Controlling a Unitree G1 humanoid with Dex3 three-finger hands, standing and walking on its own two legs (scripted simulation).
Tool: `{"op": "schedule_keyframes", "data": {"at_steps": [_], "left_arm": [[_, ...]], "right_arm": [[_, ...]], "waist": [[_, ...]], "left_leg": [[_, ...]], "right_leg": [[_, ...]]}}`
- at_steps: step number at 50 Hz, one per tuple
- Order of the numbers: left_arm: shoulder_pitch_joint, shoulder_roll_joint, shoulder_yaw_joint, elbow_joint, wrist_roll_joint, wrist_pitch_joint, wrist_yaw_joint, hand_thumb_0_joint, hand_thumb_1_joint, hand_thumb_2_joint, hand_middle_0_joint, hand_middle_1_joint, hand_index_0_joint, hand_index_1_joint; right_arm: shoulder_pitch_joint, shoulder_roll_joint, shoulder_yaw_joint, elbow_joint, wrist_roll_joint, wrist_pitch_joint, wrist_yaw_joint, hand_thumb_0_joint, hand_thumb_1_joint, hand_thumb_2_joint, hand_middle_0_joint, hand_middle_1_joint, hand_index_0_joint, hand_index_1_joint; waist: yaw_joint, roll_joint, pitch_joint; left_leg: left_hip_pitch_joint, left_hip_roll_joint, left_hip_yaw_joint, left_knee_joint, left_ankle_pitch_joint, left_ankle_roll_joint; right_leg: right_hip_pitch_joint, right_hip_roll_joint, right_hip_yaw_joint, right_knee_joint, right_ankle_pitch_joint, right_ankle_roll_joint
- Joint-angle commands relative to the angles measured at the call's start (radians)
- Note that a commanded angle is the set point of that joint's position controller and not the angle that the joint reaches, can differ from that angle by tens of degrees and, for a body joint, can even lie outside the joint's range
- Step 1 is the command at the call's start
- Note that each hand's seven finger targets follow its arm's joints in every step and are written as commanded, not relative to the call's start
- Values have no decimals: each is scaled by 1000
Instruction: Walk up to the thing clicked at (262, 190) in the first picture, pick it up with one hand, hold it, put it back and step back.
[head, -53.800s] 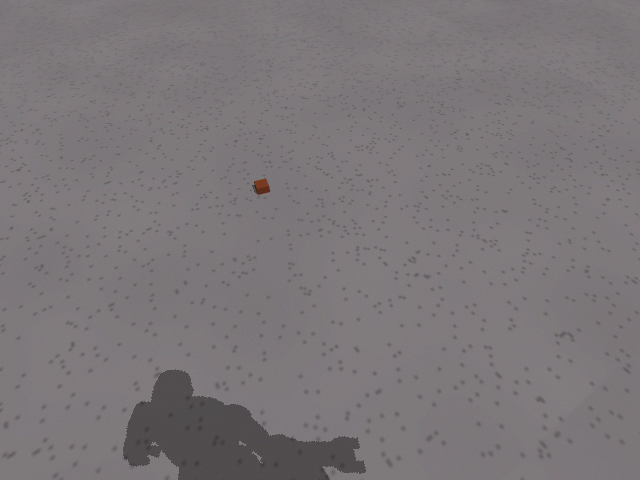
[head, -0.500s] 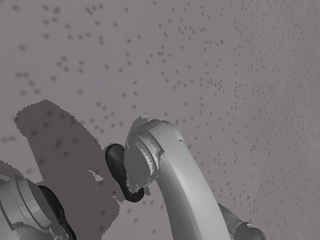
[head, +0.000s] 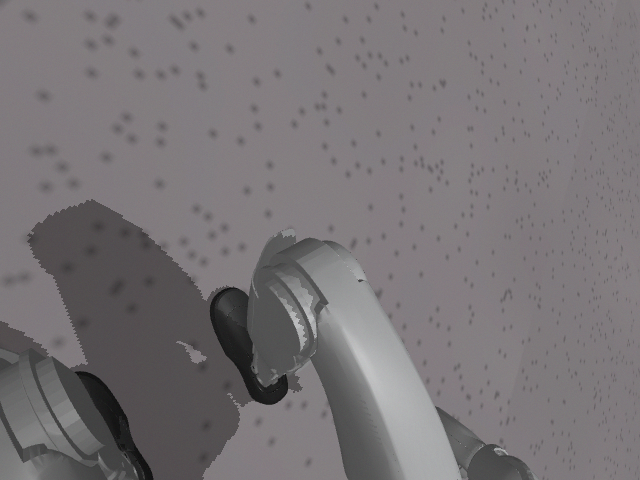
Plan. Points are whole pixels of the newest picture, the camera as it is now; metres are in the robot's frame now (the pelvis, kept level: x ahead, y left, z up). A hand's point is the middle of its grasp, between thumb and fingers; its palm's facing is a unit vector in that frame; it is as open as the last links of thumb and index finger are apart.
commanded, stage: close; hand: left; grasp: from above
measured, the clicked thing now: out of the picture +0.46 +0.41 -0.30
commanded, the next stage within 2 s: settle in 1.90 s
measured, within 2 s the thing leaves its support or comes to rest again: neither
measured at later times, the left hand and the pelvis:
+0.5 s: hand out of the picture +0.43 +0.40 -0.28, palm faces -0.34 -0.30 -0.89, open 10.1 cm; pelvis +0.00 +0.00 +0.00, yaw +0 degrees
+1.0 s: hand out of the picture +0.43 +0.40 -0.27, palm faces -0.34 -0.30 -0.89, open 9.8 cm; pelvis +0.00 +0.00 +0.00, yaw +0 degrees
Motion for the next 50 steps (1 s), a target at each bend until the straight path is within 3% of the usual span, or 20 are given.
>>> {"op": "schedule_keyframes", "data": {"at_steps": [1,3,4,6,7,8,9,10,11,13,18,31,34,36,37,38,42,43,44,50], "left_arm": [[-172,233,-24,-115,-15,3,29,0,146,571,-500,-874,-568,-803],[-148,230,-31,-61,-14,1,24,0,151,570,-499,-879,-570,-805],[-184,253,-22,-123,-11,-6,25,0,162,559,-494,-889,-571,-809],[-150,242,-31,-84,-14,-6,26,0,177,577,-525,-876,-593,-805],[-198,267,-13,-153,-12,-17,30,0,202,561,-533,-875,-607,-798],[-147,243,-31,-74,-6,-10,28,0,217,548,-537,-879,-616,-796],[-152,239,-29,-93,-13,-13,25,0,239,558,-555,-879,-633,-797],[-171,244,-29,-108,-11,-15,30,0,193,537,-526,-944,-627,-841],[-172,255,-19,-103,-12,-15,35,0,153,520,-486,-868,-566,-785],[-164,263,-9,-114,-12,-15,33,0,68,495,-419,-874,-503,-787],[-174,255,-18,-95,-12,-8,39,0,9,566,-421,-847,-475,-790],[-166,247,-30,-99,-6,-12,33,0,59,575,-467,-831,-516,-779],[-200,258,-15,-127,-10,-8,34,0,56,533,-432,-845,-499,-775],[-187,244,-23,-119,-12,-7,33,0,48,559,-448,-829,-502,-772],[-151,231,-37,-69,-8,-3,34,0,67,552,-455,-837,-515,-775],[-196,242,-31,-142,-7,-9,30,0,83,563,-466,-841,-525,-780],[-167,244,-28,-112,-6,-9,27,0,93,560,-469,-844,-530,-780],[-195,259,-18,-155,-7,-11,30,0,110,546,-470,-845,-537,-775],[-142,247,-24,-71,-6,-5,34,0,108,556,-480,-835,-542,-771],[-180,247,-26,-77,-18,-10,38,0,127,557,-498,-830,-557,-768]], "right_arm": [[204,-347,-90,44,7,0,-9,0,-897,-901,200,300,200,300],[208,-353,-94,38,6,3,-14,0,-897,-901,200,300,200,300],[203,-348,-89,39,7,4,-13,0,-895,-900,200,300,200,300],[198,-349,-86,35,4,4,-15,0,-896,-901,200,300,200,300],[205,-350,-85,46,6,5,-13,0,-895,-900,200,300,200,300],[205,-355,-88,37,4,6,-16,0,-895,-900,200,300,200,300],[206,-349,-84,32,5,5,-14,0,-895,-900,200,300,200,300],[197,-351,-87,38,6,5,-17,0,-906,-901,200,300,200,300],[202,-353,-83,41,6,5,-17,0,-896,-901,200,300,200,300],[211,-347,-84,47,6,4,-14,0,-897,-902,200,300,200,300],[202,-349,-82,43,5,4,-16,0,-897,-902,200,300,200,300],[211,-353,-86,55,3,8,-20,0,-897,-902,200,300,200,300],[216,-350,-84,64,3,5,-14,0,-895,-901,200,300,200,300],[209,-352,-84,52,4,5,-11,0,-895,-901,200,300,200,300],[207,-358,-86,46,1,7,-14,0,-894,-901,200,300,200,300],[201,-350,-83,43,5,5,-12,0,-895,-901,200,300,200,300],[211,-352,-84,40,5,6,-14,0,-894,-900,200,300,200,300],[208,-351,-82,43,6,7,-13,0,-892,-899,200,300,200,300],[202,-353,-84,49,5,7,-15,0,-893,-900,200,300,200,300],[205,-356,-80,38,4,1,-18,0,-894,-900,200,300,200,300]], "waist": [[-67,659,-638],[-69,637,-611],[-58,665,-640],[-60,650,-632],[-54,692,-672],[-68,659,-632],[-67,638,-621],[-62,642,-644],[-61,655,-640],[-58,671,-638],[-62,644,-627],[-70,683,-619],[-57,708,-641],[-67,697,-650],[-75,665,-626],[-63,685,-637],[-69,658,-631],[-57,678,-669],[-59,663,-628],[-65,634,-615]], "left_leg": [[541,54,0,-255,305,-59],[518,49,6,-267,261,-57],[530,52,4,-263,277,-58],[531,52,6,-259,275,-56],[567,57,-2,-261,308,-62],[537,50,10,-258,285,-56],[513,47,13,-257,271,-52],[514,50,11,-252,269,-53],[527,53,3,-261,275,-59],[559,56,1,-259,294,-59],[505,50,14,-253,259,-53],[552,55,7,-262,301,-63],[588,61,-10,-262,329,-70],[584,60,-11,-260,332,-67],[554,57,-3,-267,299,-63],[552,57,-7,-262,304,-64],[539,50,9,-254,304,-56],[559,55,1,-254,322,-61],[539,54,6,-259,299,-60],[500,50,6,-262,236,-54]], "right_leg": [[357,28,-37,-166,261,-37],[370,35,-39,-171,236,-40],[369,31,-38,-170,246,-39],[378,36,-39,-169,245,-40],[363,30,-42,-161,257,-40],[383,37,-41,-172,254,-40],[388,36,-39,-171,250,-40],[382,35,-40,-171,248,-38],[369,32,-43,-163,247,-40],[354,30,-41,-168,251,-38],[374,34,-36,-171,243,-38],[366,34,-41,-169,258,-40],[317,27,-45,-153,254,-40],[332,29,-48,-158,261,-39],[361,36,-48,-167,254,-40],[340,28,-45,-155,255,-40],[377,34,-38,-167,268,-37],[366,30,-41,-161,272,-37],[363,35,-42,-164,256,-40],[358,35,-43,-167,224,-39]]}}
